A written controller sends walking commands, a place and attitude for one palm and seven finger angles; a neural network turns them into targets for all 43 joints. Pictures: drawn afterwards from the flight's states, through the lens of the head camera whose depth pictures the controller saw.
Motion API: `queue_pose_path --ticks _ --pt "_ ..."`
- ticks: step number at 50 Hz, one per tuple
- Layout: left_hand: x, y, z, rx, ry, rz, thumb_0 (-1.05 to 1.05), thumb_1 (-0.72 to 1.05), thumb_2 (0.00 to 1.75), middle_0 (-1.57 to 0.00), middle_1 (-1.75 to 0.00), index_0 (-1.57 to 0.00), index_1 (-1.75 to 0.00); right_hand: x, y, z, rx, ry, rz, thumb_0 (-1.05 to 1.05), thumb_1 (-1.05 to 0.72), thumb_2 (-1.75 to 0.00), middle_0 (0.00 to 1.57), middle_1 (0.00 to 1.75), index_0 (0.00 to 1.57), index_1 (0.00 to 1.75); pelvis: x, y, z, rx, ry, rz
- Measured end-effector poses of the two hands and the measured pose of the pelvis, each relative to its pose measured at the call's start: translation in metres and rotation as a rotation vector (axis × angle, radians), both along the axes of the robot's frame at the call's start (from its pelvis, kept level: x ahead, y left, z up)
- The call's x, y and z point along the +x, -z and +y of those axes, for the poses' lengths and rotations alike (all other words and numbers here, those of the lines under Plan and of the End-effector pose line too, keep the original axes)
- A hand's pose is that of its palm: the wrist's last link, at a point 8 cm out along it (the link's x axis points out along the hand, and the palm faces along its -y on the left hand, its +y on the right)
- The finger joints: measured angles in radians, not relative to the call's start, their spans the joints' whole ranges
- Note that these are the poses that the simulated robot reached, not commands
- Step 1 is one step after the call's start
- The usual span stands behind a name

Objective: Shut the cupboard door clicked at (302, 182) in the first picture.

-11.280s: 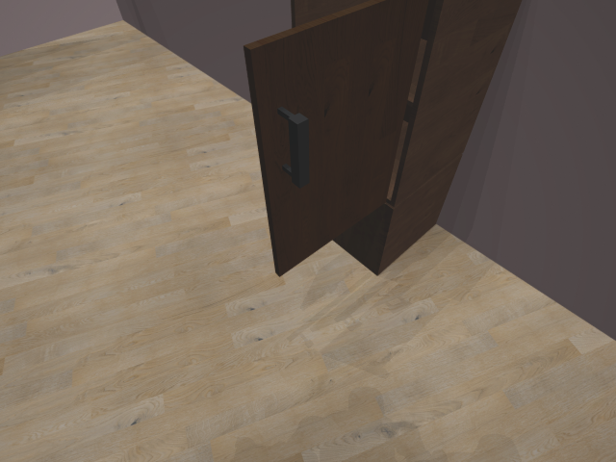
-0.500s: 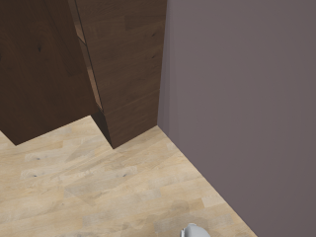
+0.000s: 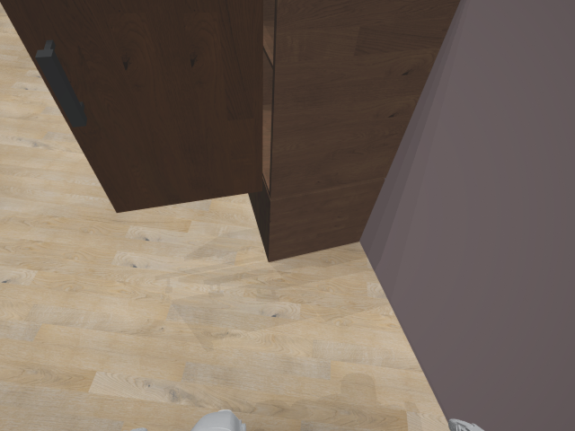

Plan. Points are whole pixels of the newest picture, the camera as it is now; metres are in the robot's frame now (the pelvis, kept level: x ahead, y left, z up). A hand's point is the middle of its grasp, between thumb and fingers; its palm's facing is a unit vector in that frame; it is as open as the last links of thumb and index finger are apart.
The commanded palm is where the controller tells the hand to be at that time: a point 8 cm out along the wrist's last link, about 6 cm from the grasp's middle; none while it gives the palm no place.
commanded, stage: turn to face it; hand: left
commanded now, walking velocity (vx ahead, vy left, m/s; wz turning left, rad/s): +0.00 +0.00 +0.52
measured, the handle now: (65, 84) +0.64 +0.46 +0.08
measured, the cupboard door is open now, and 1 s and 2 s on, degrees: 88 88 88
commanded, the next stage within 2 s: take the last steps up to it in 0.62 s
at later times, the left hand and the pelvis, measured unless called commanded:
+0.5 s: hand out of the picture +0.07 +0.22 -0.16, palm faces +0.18 -0.95 -0.24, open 7.4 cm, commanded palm none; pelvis +0.01 +0.01 +0.01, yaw +10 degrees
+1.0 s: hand out of the picture -0.06 +0.17 -0.16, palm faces +0.43 -0.88 -0.22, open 7.3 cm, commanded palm none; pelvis +0.03 -0.01 +0.01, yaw +21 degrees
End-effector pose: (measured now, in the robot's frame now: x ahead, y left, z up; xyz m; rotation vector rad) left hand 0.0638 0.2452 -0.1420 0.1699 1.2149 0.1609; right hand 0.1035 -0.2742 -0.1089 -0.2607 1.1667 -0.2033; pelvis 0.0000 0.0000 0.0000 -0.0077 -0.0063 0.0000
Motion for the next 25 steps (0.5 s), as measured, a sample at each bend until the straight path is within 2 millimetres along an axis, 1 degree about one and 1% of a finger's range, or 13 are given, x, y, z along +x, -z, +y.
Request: queue_pose_path --ticks 2,4,6,8,10,13,16,18,21,25 --pt "-0.014 0.012 0.017 -0.006 -0.038 0.032 0.00 0.91 0.90 -0.20 -0.30 -0.21 -0.30 0.029 -0.001 0.011 -0.021 -0.055 -0.051 0.00 -0.92 -0.90 0.20 0.29 0.20 0.30 0.005 0.009 0.011 -0.006 -0.021 0.001" --pt "-0.026 0.019 0.032 -0.001 -0.068 0.077 0.00 0.91 0.90 -0.20 -0.30 -0.21 -0.30 0.048 -0.004 0.025 -0.030 -0.099 -0.092 0.00 -0.92 -0.90 0.20 0.29 0.20 0.30 0.007 0.012 0.018 -0.003 -0.036 0.002" --pt "-0.033 0.017 0.043 0.009 -0.090 0.108 0.00 0.91 0.90 -0.20 -0.30 -0.20 -0.30 0.058 -0.009 0.038 -0.029 -0.129 -0.107 0.00 -0.91 -0.90 0.20 0.29 0.20 0.30 0.008 0.008 0.023 -0.009 -0.046 0.004" --pt "-0.034 0.011 0.050 0.014 -0.107 0.115 0.01 0.91 0.90 -0.20 -0.30 -0.20 -0.30 0.061 -0.012 0.050 -0.024 -0.149 -0.100 0.00 -0.91 -0.90 0.20 0.29 0.20 0.30 0.008 0.002 0.027 -0.018 -0.062 0.009" --pt "-0.034 0.004 0.055 0.016 -0.117 0.105 0.01 0.91 0.90 -0.20 -0.30 -0.20 -0.30 0.059 -0.013 0.060 -0.011 -0.162 -0.080 0.00 -0.91 -0.90 0.20 0.29 0.20 0.30 0.009 -0.003 0.030 -0.024 -0.076 0.014" --pt "-0.031 -0.006 0.058 0.019 -0.131 0.084 0.01 0.91 0.90 -0.19 -0.30 -0.20 -0.30 0.053 -0.010 0.072 0.017 -0.172 -0.043 0.00 -0.91 -0.90 0.20 0.29 0.20 0.30 0.011 -0.010 0.032 -0.030 -0.095 0.020" --pt "-0.029 -0.011 0.056 0.022 -0.144 0.069 0.01 0.91 0.90 -0.19 -0.30 -0.20 -0.30 0.041 -0.005 0.080 0.046 -0.172 -0.001 0.00 -0.91 -0.90 0.20 0.29 0.21 0.30 0.013 -0.013 0.031 -0.033 -0.115 0.022" --pt "-0.027 -0.013 0.053 0.023 -0.151 0.060 0.01 0.91 0.90 -0.19 -0.30 -0.20 -0.30 0.031 -0.001 0.082 0.062 -0.169 0.030 0.00 -0.91 -0.90 0.20 0.29 0.21 0.30 0.014 -0.014 0.029 -0.032 -0.129 0.023" --pt "-0.022 -0.015 0.043 0.021 -0.158 0.048 0.01 0.91 0.90 -0.19 -0.30 -0.20 -0.30 0.017 0.004 0.075 0.070 -0.152 0.070 0.00 -0.92 -0.90 0.21 0.30 0.21 0.30 0.015 -0.014 0.023 -0.028 -0.149 0.023" --pt "-0.011 -0.018 0.024 0.020 -0.158 0.021 0.01 0.91 0.90 -0.19 -0.30 -0.20 -0.30 0.000 0.012 0.056 0.073 -0.138 0.127 0.00 -0.92 -0.90 0.21 0.30 0.21 0.30 0.015 -0.012 0.010 -0.018 -0.176 0.025"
